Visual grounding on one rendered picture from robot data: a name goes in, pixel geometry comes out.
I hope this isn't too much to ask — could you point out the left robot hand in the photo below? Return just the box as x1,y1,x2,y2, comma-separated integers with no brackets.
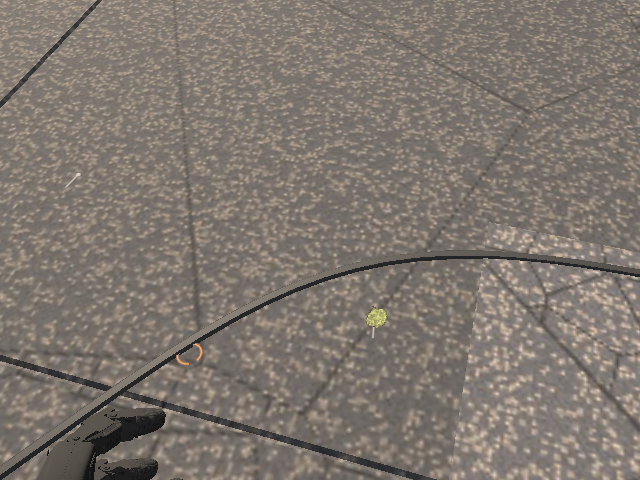
38,407,183,480

